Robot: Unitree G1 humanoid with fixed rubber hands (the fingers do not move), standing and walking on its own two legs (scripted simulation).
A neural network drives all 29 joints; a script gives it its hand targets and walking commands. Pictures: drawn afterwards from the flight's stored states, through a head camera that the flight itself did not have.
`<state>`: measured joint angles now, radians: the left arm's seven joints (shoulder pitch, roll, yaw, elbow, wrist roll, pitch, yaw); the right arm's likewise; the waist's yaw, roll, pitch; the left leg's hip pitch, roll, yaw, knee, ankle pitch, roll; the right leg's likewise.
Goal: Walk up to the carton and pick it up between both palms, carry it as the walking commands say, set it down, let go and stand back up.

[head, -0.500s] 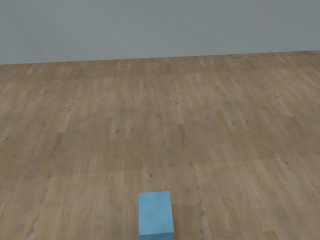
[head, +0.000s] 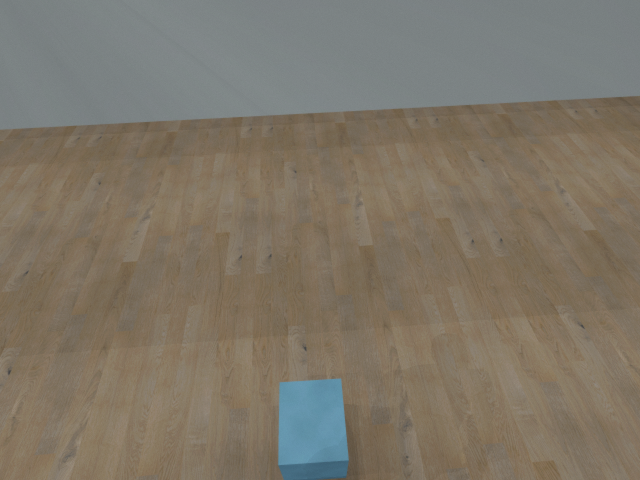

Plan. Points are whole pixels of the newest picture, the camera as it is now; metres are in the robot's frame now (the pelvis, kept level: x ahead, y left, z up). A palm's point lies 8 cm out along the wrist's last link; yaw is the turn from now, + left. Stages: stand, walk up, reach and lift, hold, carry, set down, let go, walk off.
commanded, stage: walk up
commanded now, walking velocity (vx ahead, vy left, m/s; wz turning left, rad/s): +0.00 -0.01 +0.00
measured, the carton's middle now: (312, 430) +0.39 +0.04 -0.68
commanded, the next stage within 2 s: stand in 1.86 s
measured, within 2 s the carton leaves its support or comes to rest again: neither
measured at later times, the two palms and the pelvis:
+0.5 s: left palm out of the picture -0.03 +0.23 -0.15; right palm out of the picture -0.01 -0.22 -0.15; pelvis -0.01 +0.00 -0.01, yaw -1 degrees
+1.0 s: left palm out of the picture -0.02 +0.24 -0.15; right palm out of the picture -0.03 -0.21 -0.15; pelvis -0.02 +0.00 -0.01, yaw +0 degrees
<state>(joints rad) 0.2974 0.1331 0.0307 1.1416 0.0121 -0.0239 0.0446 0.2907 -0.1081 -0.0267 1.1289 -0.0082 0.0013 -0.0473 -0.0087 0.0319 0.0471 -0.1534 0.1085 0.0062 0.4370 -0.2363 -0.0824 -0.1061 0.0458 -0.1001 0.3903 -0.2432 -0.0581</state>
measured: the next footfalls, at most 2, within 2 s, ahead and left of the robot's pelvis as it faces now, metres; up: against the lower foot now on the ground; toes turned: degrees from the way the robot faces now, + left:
none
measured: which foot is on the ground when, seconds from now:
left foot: down 0.00-1.00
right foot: down 0.00-1.00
